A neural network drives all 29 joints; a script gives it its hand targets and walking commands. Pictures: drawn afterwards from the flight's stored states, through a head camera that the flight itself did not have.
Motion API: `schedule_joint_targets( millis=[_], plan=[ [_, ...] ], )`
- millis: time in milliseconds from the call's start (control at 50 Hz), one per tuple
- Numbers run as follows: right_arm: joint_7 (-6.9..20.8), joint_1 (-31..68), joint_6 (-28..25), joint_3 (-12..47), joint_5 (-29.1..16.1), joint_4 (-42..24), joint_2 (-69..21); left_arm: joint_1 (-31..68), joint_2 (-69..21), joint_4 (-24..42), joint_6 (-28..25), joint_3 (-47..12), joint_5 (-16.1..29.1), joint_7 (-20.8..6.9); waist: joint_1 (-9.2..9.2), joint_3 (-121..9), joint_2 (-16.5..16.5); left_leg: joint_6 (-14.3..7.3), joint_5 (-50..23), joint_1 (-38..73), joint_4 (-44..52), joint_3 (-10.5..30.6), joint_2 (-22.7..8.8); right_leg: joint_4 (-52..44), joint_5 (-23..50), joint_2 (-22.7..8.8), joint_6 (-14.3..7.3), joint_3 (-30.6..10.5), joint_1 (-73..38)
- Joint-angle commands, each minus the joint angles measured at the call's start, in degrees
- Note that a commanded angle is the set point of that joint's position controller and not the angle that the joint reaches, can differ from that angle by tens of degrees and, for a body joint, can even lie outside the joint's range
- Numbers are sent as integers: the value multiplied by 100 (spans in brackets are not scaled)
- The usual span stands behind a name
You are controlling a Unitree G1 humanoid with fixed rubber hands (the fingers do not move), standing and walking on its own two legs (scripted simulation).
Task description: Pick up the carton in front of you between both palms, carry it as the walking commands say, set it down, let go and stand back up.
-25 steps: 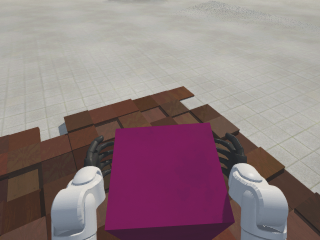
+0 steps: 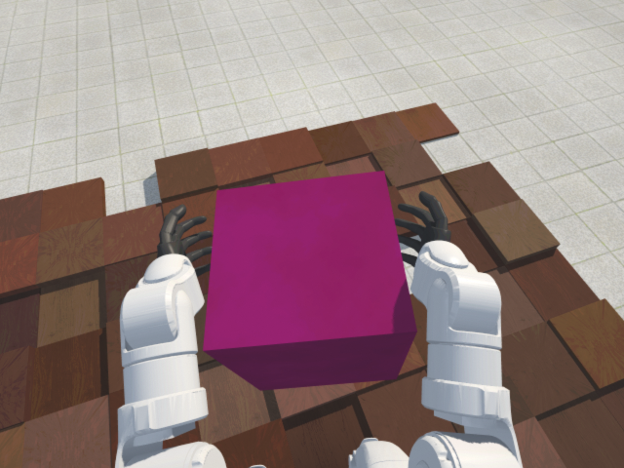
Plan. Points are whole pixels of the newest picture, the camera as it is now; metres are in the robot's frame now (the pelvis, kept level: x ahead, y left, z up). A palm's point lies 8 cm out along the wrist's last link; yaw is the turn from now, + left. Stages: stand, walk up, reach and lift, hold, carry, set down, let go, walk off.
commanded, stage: carry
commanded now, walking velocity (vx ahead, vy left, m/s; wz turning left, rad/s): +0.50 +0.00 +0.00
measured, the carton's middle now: (315, 293) +0.33 -0.02 -0.02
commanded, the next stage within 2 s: none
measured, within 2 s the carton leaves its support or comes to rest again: neither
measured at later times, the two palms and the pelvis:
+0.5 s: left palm (162, 56) +0.72 +0.19 +0.11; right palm (340, 51) +0.72 -0.10 +0.10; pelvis +0.38 +0.03 -0.01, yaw +5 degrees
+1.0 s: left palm out of the picture +1.07 +0.24 +0.15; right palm out of the picture +1.11 -0.05 +0.13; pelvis +0.75 +0.03 +0.01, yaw +5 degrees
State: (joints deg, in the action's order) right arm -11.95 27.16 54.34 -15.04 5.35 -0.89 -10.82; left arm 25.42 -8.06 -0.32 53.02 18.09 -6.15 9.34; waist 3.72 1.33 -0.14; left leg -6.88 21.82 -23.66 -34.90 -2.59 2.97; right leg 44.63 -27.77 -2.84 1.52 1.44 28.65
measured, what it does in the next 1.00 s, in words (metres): walks ahead: right foot, then left foot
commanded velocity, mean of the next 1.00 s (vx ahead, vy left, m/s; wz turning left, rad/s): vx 0.50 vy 0.00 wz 0.00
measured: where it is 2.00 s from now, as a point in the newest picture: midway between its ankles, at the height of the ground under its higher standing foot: (242, 152)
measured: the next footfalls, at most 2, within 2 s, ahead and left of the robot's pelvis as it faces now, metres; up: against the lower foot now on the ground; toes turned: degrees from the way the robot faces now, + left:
right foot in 0.02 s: +0.10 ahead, -0.12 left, -0.01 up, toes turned +5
left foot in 0.34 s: +0.40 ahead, +0.09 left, -0.02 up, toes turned +10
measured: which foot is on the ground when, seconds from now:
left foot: down 0.00-0.04, up 0.06-0.32, down 0.34-0.72, up 0.74-1.00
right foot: up 0.00-0.00, down 0.02-0.34, up 0.36-0.68, down 0.70-1.00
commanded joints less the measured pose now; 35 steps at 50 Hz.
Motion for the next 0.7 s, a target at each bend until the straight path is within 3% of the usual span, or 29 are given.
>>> schedule_joint_targets(
  millis=[0,20,40,60,80,100,120,160,200,220,240,260,280,300,320,340,360,380,400,420,440,480,500,520,560,600,640,660,680],
  plan=[
    [310,2918,-234,3856,-1232,159,-4889,3224,-4634,358,-283,-3417,1062,-18,-839,-3094,-449,-249,-1233,348,-420,260,-742,-1615,1934,240,-184,494,-2796],
    [298,2869,-236,3816,-1176,165,-4786,3138,-4585,336,-319,-3412,1040,-16,-1086,-2848,-41,-36,-888,-207,-1298,-224,-386,-2059,2167,8,-238,53,-3173],
    [295,2871,-240,3696,-1107,55,-4767,3103,-4255,388,-401,-3373,838,62,-887,-2651,1908,380,288,-1552,-2512,-462,288,-2608,2963,-1370,-1024,-2832,-3649],
    [255,2945,-253,3574,-1020,144,-4648,3275,-4340,500,-364,-3524,838,76,-846,-2530,1753,328,1284,-2433,-3088,49,91,-2216,3007,-1862,-1586,-3516,-4296],
    [239,3078,-287,3358,-924,71,-4570,3291,-4464,579,-343,-3623,871,40,-998,-2170,998,310,1471,-2970,-3254,221,-27,-1931,3245,-1645,-1626,-3348,-4461],
    [213,3065,-275,3513,-1021,100,-4757,3320,-4724,500,-264,-3800,1223,-34,-1096,-2108,605,320,1408,-3355,-3141,219,-109,-1761,3428,-1523,-1566,-3100,-4679],
    [155,2904,-255,3438,-970,90,-4737,3574,-4945,687,-240,-4042,1588,-118,-1176,-2097,498,354,1265,-3562,-2737,147,-127,-1713,3796,-1416,-1496,-2972,-4901],
    [47,2694,-243,3370,-836,-119,-4618,3780,-4945,883,-185,-4221,1945,-242,-1263,-2221,727,551,684,-2864,-1570,-126,-5,-1975,4891,-1241,-1303,-2717,-4756],
    [-24,2671,-245,3334,-672,-467,-4446,3744,-4912,1047,-116,-4342,2107,-316,-1231,-2396,1006,519,-323,-2118,-1233,-53,-38,-2008,5958,-1210,-1182,-2536,-4502],
    [-47,2688,-220,3337,-636,-641,-4350,3726,-4885,1133,-70,-4395,2176,-336,-1217,-2399,934,480,-719,-1827,-993,-58,-22,-2036,6198,-1080,-1111,-2326,-4309],
    [-71,2644,-166,3318,-606,-737,-4276,3665,-4815,1191,-4,-4427,2211,-344,-1188,-2230,710,488,-1297,-1596,-421,-168,58,-2045,6273,-773,-962,-1983,-4130],
    [-100,2511,-94,3260,-540,-697,-4113,3560,-4739,1166,86,-4398,2217,-346,-1237,-1941,586,563,-1700,-1225,322,-535,363,-1695,6562,-316,-744,-1509,-3968],
    [-125,2329,-14,3185,-454,-695,-3895,3400,-4568,1144,168,-4384,2202,-333,-1103,-1935,603,538,-2479,69,1287,-864,602,-1350,6792,16,-496,-899,-3178],
    [-151,2265,79,3088,-348,-729,-3661,3115,-4389,1029,261,-4340,2182,-305,-770,-2227,611,475,-3697,1859,1844,-879,526,-822,6634,27,-334,-652,-2255],
    [-165,2060,181,3008,-293,-713,-3448,3114,-4240,1010,350,-4308,2136,-261,-324,-2548,421,320,-4537,3374,1784,-653,136,132,5514,65,-239,-494,-1197],
    [-173,1836,278,2966,-283,-697,-3266,3217,-4118,950,465,-4212,2089,-227,27,-2648,-129,-153,-5373,4565,1484,425,-1039,1946,1205,450,-130,-144,332],
    [-239,1924,358,2815,-214,-654,-3062,3253,-3982,880,619,-4067,2181,-206,143,-3309,-911,-980,-8493,6268,-201,2088,-2514,3460,-809,677,-96,-447,1874],
    [-297,2039,456,2853,-279,-682,-2895,3098,-3953,829,703,-3909,2245,-157,555,-3628,-768,-1803,-7596,6983,-115,3049,-3044,5376,-1108,744,1,-995,3428],
    [-301,2197,480,3073,-552,-949,-3145,3081,-3921,1103,786,-3722,2222,-112,579,-3644,-216,-1664,-5080,6291,168,3297,-2809,5496,-858,494,-272,-1168,3758],
    [-229,2708,517,3363,-908,-1405,-3488,3181,-3961,1164,848,-3581,2162,-75,388,-3349,531,-1236,-3481,5512,572,2957,-2401,4841,-322,327,-446,-974,3574],
    [-110,3275,539,3732,-1327,-1844,-3821,3180,-3998,1224,850,-3453,2007,-44,174,-2980,538,-956,-3286,4712,796,2532,-2186,4342,19,203,-485,-725,3207],
    [174,3876,547,4194,-1937,-2025,-4326,3178,-4065,1274,809,-3285,1595,-9,-124,-2536,250,-611,-2550,3113,1208,1983,-1850,3183,468,4,-464,-385,2228],
    [309,4008,559,4313,-2093,-1933,-4480,3218,-4077,1242,773,-3237,1343,13,-196,-2324,34,-563,-2752,2412,1480,1644,-1644,2407,785,17,-405,-120,1656],
    [429,4068,564,4401,-2209,-1798,-4560,3314,-4103,1256,741,-3264,1164,30,-101,-2110,-300,-559,-3366,2181,1637,1323,-1486,1648,1024,72,-369,126,1418],
    [598,3988,589,4458,-2364,-1435,-4691,3455,-4209,1290,711,-3381,1004,44,-50,-1998,-746,-328,-4514,2029,1518,625,-1076,-82,1982,283,-399,444,617],
    [662,3822,602,4404,-2399,-1178,-4671,3481,-4235,1289,702,-3522,1001,35,-38,-2201,-910,-167,-5339,2110,1293,350,-1045,-944,2791,639,-525,849,-258],
    [628,3783,618,4324,-2353,-1139,-4542,3480,-4169,1245,719,-3607,1090,21,-352,-2650,-1062,51,-6306,2302,387,-4,-1091,-1420,3306,817,-725,981,-1293],
    [577,3782,637,4269,-2283,-1164,-4452,3464,-4118,1252,736,-3650,1162,17,-640,-3024,-917,245,-6029,2171,-559,-281,-1015,-1824,3773,781,-785,975,-2251],
    [499,3801,672,4172,-2138,-1132,-4299,3401,-4088,1219,780,-3668,1212,5,-911,-3242,-639,317,-4928,1503,-1638,-359,-860,-1866,3410,490,-813,665,-3223]
  ],
)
